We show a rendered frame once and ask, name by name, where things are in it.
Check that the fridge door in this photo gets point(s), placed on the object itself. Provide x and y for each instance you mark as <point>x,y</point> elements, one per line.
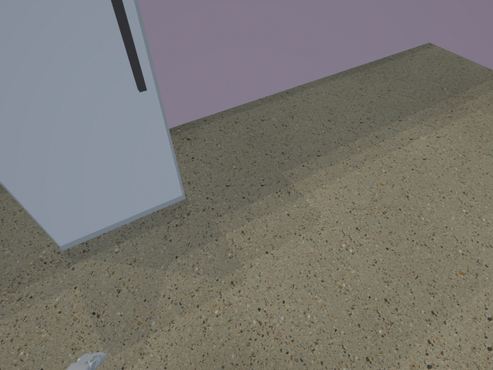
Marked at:
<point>80,147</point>

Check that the robot left hand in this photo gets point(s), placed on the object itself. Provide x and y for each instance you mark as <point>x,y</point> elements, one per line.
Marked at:
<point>88,361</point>

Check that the handle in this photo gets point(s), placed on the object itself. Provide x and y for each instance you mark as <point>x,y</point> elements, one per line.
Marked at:
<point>129,43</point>

